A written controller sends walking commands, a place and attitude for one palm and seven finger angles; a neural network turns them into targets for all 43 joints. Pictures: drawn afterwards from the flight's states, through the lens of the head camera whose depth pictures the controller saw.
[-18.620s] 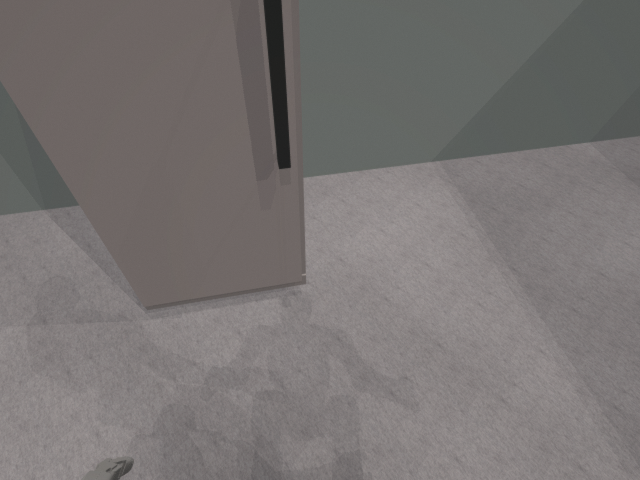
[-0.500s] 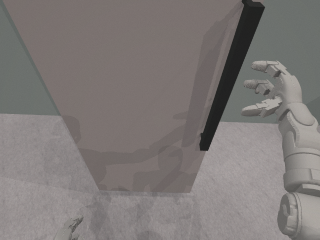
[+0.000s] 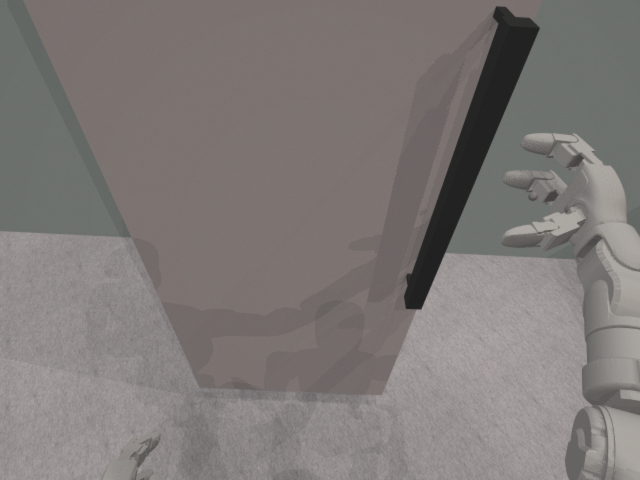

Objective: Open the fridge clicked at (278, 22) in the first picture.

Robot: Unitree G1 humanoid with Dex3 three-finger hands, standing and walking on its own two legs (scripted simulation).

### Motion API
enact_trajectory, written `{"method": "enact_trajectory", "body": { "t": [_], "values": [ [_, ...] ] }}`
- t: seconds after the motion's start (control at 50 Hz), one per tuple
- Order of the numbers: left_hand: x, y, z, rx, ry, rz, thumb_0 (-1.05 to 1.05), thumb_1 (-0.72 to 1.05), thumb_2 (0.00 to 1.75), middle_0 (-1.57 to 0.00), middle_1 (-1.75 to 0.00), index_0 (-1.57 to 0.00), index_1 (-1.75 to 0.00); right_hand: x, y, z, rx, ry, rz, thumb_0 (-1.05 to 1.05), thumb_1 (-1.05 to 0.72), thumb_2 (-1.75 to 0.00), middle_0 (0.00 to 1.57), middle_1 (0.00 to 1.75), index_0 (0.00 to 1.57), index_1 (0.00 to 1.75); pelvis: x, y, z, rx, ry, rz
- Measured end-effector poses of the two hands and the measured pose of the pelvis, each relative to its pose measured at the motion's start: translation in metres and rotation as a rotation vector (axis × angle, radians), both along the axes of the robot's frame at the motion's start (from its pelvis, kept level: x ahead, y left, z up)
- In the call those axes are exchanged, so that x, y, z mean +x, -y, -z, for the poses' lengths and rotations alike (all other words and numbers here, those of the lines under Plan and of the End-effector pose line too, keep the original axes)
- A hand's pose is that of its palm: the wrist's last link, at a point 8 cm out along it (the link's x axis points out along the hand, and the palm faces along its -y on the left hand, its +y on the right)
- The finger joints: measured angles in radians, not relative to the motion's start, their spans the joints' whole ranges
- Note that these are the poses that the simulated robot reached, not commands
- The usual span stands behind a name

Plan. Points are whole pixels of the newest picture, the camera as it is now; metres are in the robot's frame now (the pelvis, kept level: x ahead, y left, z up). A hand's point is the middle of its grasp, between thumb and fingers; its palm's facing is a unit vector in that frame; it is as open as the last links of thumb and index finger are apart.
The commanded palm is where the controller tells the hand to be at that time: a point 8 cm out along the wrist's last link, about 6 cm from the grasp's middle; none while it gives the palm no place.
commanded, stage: move the hooked fingers beside the handle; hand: right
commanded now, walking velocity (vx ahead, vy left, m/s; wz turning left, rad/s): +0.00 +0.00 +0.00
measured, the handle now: (445, 196) +0.48 -0.13 +0.13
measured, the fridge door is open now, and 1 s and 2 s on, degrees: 0 0 0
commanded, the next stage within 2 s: feel for the door with the fingertips in 0.32 s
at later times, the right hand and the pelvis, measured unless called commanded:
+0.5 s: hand (519, 193) +0.42 -0.20 +0.19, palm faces -0.03 +1.00 +0.00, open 14.0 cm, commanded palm +0.40 -0.24 +0.18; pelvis -0.01 -0.01 +0.00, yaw +0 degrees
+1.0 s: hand (495, 189) +0.43 -0.17 +0.18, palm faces -0.01 +1.00 +0.01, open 14.0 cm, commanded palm +0.41 -0.23 +0.18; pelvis +0.00 -0.01 +0.00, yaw +0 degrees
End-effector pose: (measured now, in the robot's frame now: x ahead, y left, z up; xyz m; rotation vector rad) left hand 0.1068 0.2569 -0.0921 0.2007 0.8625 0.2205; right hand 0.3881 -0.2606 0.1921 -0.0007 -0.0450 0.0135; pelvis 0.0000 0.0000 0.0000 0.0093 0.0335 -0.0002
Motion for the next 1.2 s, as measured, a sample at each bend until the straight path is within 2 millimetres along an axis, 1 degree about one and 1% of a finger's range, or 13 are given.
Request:
{"method": "enact_trajectory", "body": {
  "t": [0.14, 0.26, 0.36, 0.52, 0.6, 0.66, 0.76, 0.88, 1.02, 1.1, 1.2],
  "values": [
    [0.013, 0.006, -0.004, 0.004, 0.037, 0.03, 0.01, 0.9, 0.9, -0.21, -0.3, -0.2, -0.3, -0.007, 0.003, 0.005, -0.001, -0.03, 0.006, -0.02, 0.5, -0.3, 0.3, 1.2, 0.3, 1.2, -0.005, 0.001, 0.001, 0.002, 0.004, 0.013],
    [0.014, 0.011, -0.006, 0.009, 0.044, 0.046, 0.01, 0.9, 0.9, -0.21, -0.3, -0.2, -0.3, -0.002, 0.0, 0.002, -0.006, -0.019, 0.001, -0.02, 0.5, -0.3, 0.3, 1.2, 0.3, 1.2, -0.009, 0.003, 0.001, 0.004, 0.001, 0.021],
    [0.005, 0.014, -0.002, 0.004, 0.021, 0.042, 0.01, 0.9, 0.9, -0.21, -0.3, -0.2, -0.3, 0.008, -0.005, 0.0, 0.004, -0.025, -0.009, -0.02, 0.5, -0.3, 0.3, 1.2, 0.3, 1.2, -0.011, 0.005, 0.002, 0.004, -0.009, 0.019],
    [-0.022, 0.013, 0.006, -0.006, -0.04, -0.001, 0.01, 0.9, 0.9, -0.21, -0.3, -0.2, -0.3, 0.015, -0.009, 0.008, -0.002, -0.029, -0.015, -0.02, 0.5, -0.3, 0.3, 1.2, 0.3, 1.2, -0.009, 0.009, 0.002, 0.003, -0.016, 0.003],
    [-0.031, 0.012, 0.009, -0.003, -0.072, -0.011, 0.01, 0.9, 0.9, -0.21, -0.3, -0.2, -0.3, 0.017, -0.017, 0.009, -0.002, -0.018, -0.028, -0.02, 0.5, -0.3, 0.3, 1.2, 0.3, 1.2, -0.008, 0.01, 0.002, 0.004, -0.016, 0.001],
    [-0.034, 0.011, 0.009, -0.004, -0.079, -0.017, 0.01, 0.9, 0.9, -0.21, -0.3, -0.2, -0.3, 0.018, -0.023, 0.009, 0.008, -0.009, -0.034, -0.02, 0.5, -0.3, 0.3, 1.2, 0.3, 1.2, -0.006, 0.011, 0.001, 0.004, -0.015, -0.003],
    [-0.028, 0.012, 0.008, -0.01, -0.062, -0.022, 0.01, 0.9, 0.9, -0.21, -0.3, -0.2, -0.3, 0.018, -0.032, 0.011, 0.01, -0.018, -0.033, -0.02, 0.5, -0.3, 0.3, 1.2, 0.3, 1.2, -0.004, 0.011, 0.001, 0.003, -0.012, -0.008],
    [-0.011, 0.014, 0.004, -0.018, -0.023, -0.005, 0.01, 0.9, 0.9, -0.21, -0.3, -0.2, -0.3, 0.015, -0.039, 0.009, 0.005, -0.013, -0.025, -0.02, 0.5, -0.3, 0.3, 1.2, 0.3, 1.2, -0.003, 0.009, 0.0, 0.002, -0.005, -0.007],
    [0.005, 0.015, 0.0, -0.012, 0.002, 0.018, 0.01, 0.9, 0.9, -0.21, -0.3, -0.2, -0.3, 0.02, -0.034, 0.009, 0.006, -0.051, 0.003, -0.02, 0.5, -0.3, 0.3, 1.2, 0.3, 1.2, -0.004, 0.005, 0.0, 0.002, -0.007, 0.003],
    [0.006, 0.012, 0.0, -0.004, -0.002, 0.021, 0.01, 0.9, 0.9, -0.21, -0.3, -0.2, -0.3, 0.025, -0.031, 0.006, -0.003, -0.046, 0.004, -0.02, 0.5, -0.3, 0.3, 1.2, 0.3, 1.2, -0.004, 0.004, 0.0, 0.002, -0.013, 0.008],
    [-0.003, 0.007, 0.004, 0.005, -0.038, 0.015, 0.01, 0.9, 0.9, -0.21, -0.3, -0.2, -0.3, 0.032, -0.031, 0.006, 0.009, -0.05, -0.009, -0.02, 0.5, -0.3, 0.3, 1.2, 0.3, 1.2, -0.004, 0.003, 0.001, 0.002, -0.025, 0.012]
  ]
}}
